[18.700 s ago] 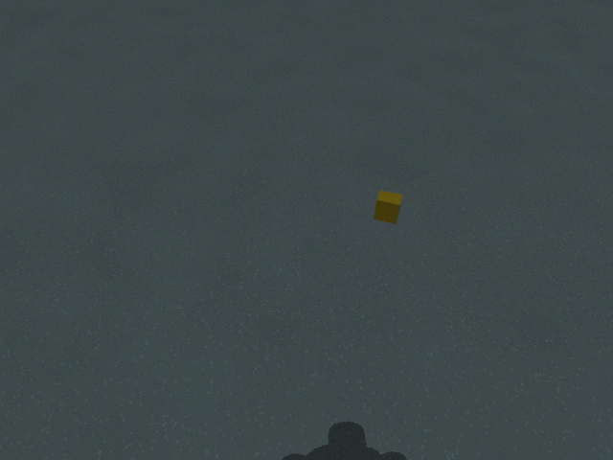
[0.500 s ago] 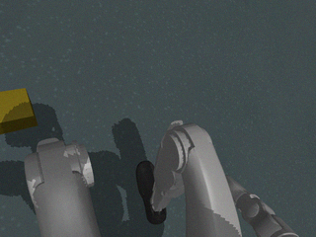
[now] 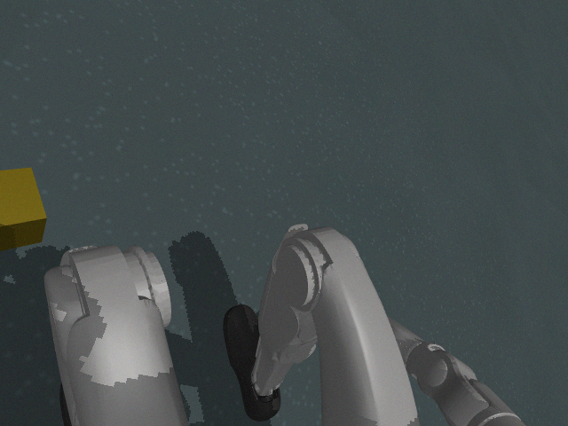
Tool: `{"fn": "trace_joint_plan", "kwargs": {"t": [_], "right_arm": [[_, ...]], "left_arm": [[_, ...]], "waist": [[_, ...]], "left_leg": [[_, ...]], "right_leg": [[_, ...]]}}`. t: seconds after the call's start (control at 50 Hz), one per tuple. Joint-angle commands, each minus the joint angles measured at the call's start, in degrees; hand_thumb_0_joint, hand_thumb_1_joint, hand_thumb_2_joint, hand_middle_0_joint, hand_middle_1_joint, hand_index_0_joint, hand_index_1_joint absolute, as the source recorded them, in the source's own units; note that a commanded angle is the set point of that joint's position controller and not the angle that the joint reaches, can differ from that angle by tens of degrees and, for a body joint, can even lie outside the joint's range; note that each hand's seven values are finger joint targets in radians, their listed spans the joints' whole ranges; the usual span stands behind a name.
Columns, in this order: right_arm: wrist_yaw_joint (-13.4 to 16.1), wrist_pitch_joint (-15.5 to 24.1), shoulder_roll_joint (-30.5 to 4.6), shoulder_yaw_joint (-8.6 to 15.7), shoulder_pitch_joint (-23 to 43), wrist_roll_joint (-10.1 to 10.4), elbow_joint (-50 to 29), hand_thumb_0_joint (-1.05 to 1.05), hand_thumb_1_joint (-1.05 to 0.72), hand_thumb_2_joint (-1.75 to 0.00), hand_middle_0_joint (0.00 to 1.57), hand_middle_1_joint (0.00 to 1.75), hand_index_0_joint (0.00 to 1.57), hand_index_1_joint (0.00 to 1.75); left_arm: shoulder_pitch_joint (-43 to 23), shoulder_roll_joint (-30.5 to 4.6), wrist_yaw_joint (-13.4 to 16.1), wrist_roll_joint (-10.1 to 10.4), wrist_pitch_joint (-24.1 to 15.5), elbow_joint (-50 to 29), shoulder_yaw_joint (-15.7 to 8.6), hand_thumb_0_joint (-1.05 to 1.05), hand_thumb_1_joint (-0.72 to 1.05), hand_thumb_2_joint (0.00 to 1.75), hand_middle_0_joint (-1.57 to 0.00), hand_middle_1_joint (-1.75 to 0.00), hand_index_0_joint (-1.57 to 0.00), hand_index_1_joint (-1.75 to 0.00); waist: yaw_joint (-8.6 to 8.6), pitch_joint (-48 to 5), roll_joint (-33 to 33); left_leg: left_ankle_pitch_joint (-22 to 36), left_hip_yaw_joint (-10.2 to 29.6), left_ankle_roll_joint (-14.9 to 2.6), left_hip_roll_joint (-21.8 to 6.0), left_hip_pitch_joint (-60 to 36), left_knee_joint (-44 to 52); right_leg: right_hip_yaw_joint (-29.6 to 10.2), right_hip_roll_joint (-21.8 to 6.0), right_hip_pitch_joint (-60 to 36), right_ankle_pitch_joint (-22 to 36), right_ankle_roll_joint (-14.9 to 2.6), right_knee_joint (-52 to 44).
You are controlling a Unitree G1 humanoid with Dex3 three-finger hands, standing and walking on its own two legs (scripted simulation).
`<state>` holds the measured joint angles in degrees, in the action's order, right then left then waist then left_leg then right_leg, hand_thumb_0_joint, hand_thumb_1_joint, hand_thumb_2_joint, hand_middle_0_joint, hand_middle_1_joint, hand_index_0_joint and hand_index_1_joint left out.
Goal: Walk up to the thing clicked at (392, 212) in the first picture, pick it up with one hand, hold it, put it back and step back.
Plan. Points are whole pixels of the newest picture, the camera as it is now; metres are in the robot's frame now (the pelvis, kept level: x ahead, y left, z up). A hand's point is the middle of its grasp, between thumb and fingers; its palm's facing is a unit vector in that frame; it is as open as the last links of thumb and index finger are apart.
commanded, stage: close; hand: left
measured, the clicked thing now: out of the picture +0.41 +0.28 -0.22
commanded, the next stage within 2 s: rest palm in 1.66 s
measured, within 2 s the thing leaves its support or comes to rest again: neither
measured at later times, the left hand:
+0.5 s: hand out of the picture +0.39 +0.35 -0.21, palm faces +0.21 -0.82 -0.53, open 11.0 cm
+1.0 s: hand out of the picture +0.40 +0.36 -0.20, palm faces +0.20 -0.81 -0.55, open 12.0 cm
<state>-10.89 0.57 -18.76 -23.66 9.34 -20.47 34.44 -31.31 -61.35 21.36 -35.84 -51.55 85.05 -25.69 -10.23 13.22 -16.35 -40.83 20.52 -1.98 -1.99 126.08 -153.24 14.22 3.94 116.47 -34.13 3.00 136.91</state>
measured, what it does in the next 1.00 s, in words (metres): stands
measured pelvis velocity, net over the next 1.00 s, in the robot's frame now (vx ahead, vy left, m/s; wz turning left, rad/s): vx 0.00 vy -0.01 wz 0.00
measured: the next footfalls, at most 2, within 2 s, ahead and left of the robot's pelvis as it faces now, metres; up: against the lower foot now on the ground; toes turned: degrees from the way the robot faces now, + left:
none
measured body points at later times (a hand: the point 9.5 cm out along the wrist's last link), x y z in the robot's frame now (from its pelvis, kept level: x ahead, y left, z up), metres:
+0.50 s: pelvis +0.00 -0.01 +0.00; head +0.22 +0.19 +0.34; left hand +0.37 +0.39 -0.18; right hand +0.16 -0.25 -0.04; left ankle +0.09 +0.11 -0.25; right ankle +0.15 -0.13 -0.25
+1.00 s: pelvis +0.00 -0.01 +0.00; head +0.22 +0.19 +0.34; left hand +0.38 +0.40 -0.17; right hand +0.16 -0.25 -0.03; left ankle +0.09 +0.11 -0.25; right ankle +0.15 -0.13 -0.25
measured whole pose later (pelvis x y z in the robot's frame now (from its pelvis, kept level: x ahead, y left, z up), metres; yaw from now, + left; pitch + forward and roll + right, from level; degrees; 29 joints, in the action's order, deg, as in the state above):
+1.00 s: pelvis +0.00 -0.01 +0.00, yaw +0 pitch +12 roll -17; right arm -11.1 2.2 -20.3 -25.9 7.6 -20.4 34.4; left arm -35.2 -62.3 18.8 -30.6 -50.2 84.9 -29.0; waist -13.1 17.5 -16.3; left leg -40.3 20.4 -0.7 -2.6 126.4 -151.6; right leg 13.9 4.2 118.4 -32.8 4.0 136.0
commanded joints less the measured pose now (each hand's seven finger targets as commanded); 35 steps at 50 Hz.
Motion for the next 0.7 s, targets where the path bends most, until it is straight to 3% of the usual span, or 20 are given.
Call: {"fn": "trace_joint_plan", "kwargs": {"t": [0.0, 0.08, 0.2, 0.3, 0.38, 0.46, 0.56, 0.64, 0.68], "right_arm": [[0.0, 0.5, -21.1, 8.1, -2.0, 0.2, -0.5, 0.00, -0.82, -0.87, 0.20, 0.30, 0.20, 0.30], [-0.7, 1.1, -21.3, 8.0, -3.3, 0.2, 0.2, 0.00, -0.83, -0.88, 0.20, 0.30, 0.20, 0.30], [-1.1, 1.3, -20.8, 7.1, -3.9, 0.1, -0.1, 0.00, -0.84, -0.88, 0.20, 0.30, 0.20, 0.30], [-1.1, 1.6, -20.9, 6.5, -4.9, 0.0, 0.0, 0.00, -0.85, -0.88, 0.20, 0.30, 0.20, 0.30], [-0.8, 2.0, -21.3, 6.4, -4.8, 0.2, -0.1, 0.00, -0.86, -0.88, 0.20, 0.30, 0.20, 0.30], [-0.3, 2.1, -21.0, 5.6, -5.1, 0.2, 0.0, 0.00, -0.85, -0.88, 0.20, 0.30, 0.20, 0.30], [0.1, 1.8, -21.3, 5.3, -5.7, 0.0, 0.6, 0.00, -0.84, -0.88, 0.20, 0.30, 0.20, 0.30], [0.1, 1.7, -21.2, 5.1, -5.6, -0.1, 0.3, 0.00, -0.83, -0.88, 0.20, 0.30, 0.20, 0.30], [0.2, 1.5, -21.6, 4.9, -5.2, 0.0, 0.0, 0.00, -0.82, -0.87, 0.20, 0.30, 0.20, 0.30]], "left_arm": [[-11.3, -9.3, 1.1, 2.3, -3.0, -7.5, 0.7, 0.00, -0.39, 0.33, -0.06, -0.58, -0.13, -0.51], [-12.7, -10.7, 1.4, 3.0, -3.2, -9.2, -0.4, 0.00, -0.35, 0.40, -0.16, -0.67, -0.23, -0.60], [-13.1, -13.3, 2.3, 3.4, -2.8, -9.3, -2.6, 0.00, -0.23, 0.59, -0.46, -0.90, -0.54, -0.82], [-12.8, -13.0, 1.7, 5.2, -2.5, -8.5, -3.6, 0.00, -0.16, 0.71, -0.61, -1.04, -0.69, -0.96], [-14.8, -12.7, 1.0, 8.7, -3.6, -10.0, -4.7, 0.00, -0.18, 0.79, -0.64, -1.09, -0.71, -1.03], [-15.7, -13.6, 0.0, 10.0, -4.3, -10.2, -4.8, 0.00, -0.15, 0.86, -0.66, -1.14, -0.72, -1.08], [-16.2, -14.4, -0.4, 9.0, -4.0, -9.7, -4.3, 0.00, -0.16, 0.81, -0.53, -1.06, -0.58, -1.01], [-14.9, -16.0, -0.1, 8.8, -3.5, -9.0, -5.5, 0.00, -0.20, 0.70, -0.41, -0.90, -0.44, -0.86], [-15.3, -15.7, -0.1, 8.7, -3.2, -8.3, -5.1, 0.00, -0.21, 0.68, -0.39, -0.88, -0.42, -0.85]], "waist": [[-7.33, -24.1, 36.8], [-6.89, -25.9, 38.2], [-6.48, -27.7, 37.9], [-7.25, -28.2, 35.7], [-8.32, -28.2, 35.4], [-8.51, -28.8, 33.5], [-8.76, -28.8, 33.7], [-7.61, -29.8, 33.8], [-8.13, -28.6, 33.1]], "left_leg": [[3.4, -2.5, 4.79, -3.3, -25.8, 25.0], [5.6, -2.6, 4.87, -3.4, -26.7, 24.9], [7.5, -4.3, 4.20, -3.5, -25.4, 23.3], [8.5, -4.8, 3.69, -3.5, -23.8, 22.1], [7.2, -3.9, 3.47, -3.9, -24.5, 22.1], [7.5, -4.8, 2.87, -3.8, -22.6, 20.9], [6.4, -5.1, 2.92, -3.9, -22.7, 20.9], [8.0, -6.0, 2.81, -3.8, -22.6, 20.4], [6.7, -4.9, 2.91, -4.1, -22.0, 21.3]], "right_leg": [[6.9, 1.3, -2.0, 4.8, -2.71, -5.4], [6.3, 1.2, -3.7, 5.9, -2.73, -5.7], [5.2, 1.6, -7.0, 6.6, -2.85, -6.8], [5.3, 1.8, -8.9, 7.7, -2.61, -7.4], [5.2, 1.6, -8.4, 6.9, -2.68, -7.4], [4.4, 1.8, -10.6, 7.5, -2.65, -8.5], [4.6, 1.8, -10.7, 6.6, -2.72, -9.2], [4.0, 1.8, -12.2, 7.6, -2.82, -9.8], [4.9, 1.8, -10.9, 6.4, -2.77, -9.4]]}}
